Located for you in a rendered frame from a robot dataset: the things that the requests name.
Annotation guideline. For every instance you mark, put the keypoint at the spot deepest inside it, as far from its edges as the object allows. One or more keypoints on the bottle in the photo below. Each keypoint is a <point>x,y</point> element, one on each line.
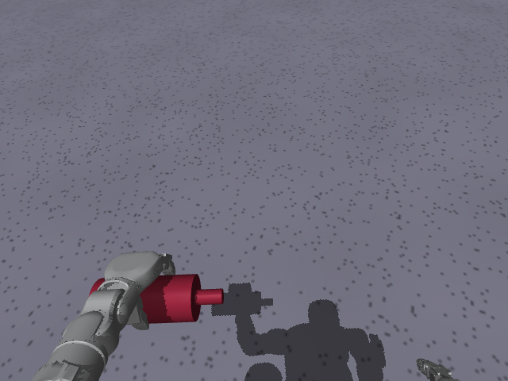
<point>174,298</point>

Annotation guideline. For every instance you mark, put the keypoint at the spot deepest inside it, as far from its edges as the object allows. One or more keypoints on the left robot hand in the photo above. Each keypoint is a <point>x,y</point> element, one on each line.
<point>142,269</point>

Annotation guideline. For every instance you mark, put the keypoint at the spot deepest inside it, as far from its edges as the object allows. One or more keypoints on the left robot arm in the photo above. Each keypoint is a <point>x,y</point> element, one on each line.
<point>92,337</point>

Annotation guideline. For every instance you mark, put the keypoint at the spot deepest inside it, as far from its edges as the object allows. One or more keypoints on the right robot hand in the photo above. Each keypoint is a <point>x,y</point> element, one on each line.
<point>433,371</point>

